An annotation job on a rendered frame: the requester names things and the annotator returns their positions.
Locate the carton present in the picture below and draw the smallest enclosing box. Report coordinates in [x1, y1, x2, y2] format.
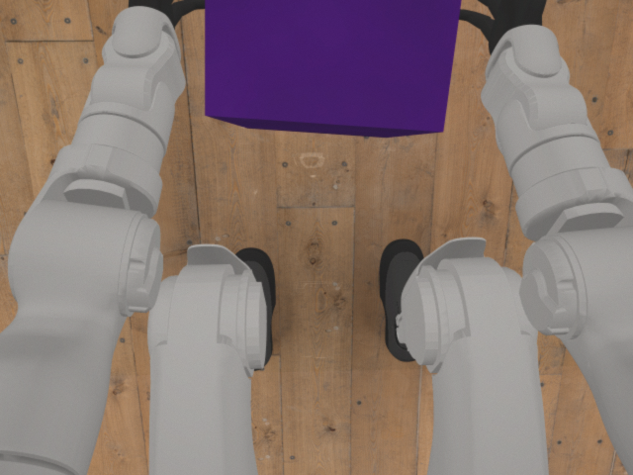
[205, 0, 462, 138]

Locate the robot left upper arm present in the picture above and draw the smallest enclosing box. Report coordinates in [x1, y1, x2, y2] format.
[0, 199, 163, 475]

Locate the right robot shin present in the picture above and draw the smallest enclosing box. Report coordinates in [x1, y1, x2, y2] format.
[396, 237, 538, 359]

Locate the robot right foot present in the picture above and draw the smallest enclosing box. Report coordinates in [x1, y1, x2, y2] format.
[380, 238, 423, 362]

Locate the robot right upper arm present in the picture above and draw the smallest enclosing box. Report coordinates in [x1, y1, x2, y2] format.
[519, 226, 633, 475]

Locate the right robot hand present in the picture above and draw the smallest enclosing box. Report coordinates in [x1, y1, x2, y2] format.
[459, 0, 547, 55]

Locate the robot right forearm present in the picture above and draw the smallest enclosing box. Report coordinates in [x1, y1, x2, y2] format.
[481, 25, 633, 241]

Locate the left robot hand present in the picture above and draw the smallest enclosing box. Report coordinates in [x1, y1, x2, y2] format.
[129, 0, 205, 30]

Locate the robot left forearm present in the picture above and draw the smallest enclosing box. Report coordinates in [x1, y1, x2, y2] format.
[8, 6, 186, 301]

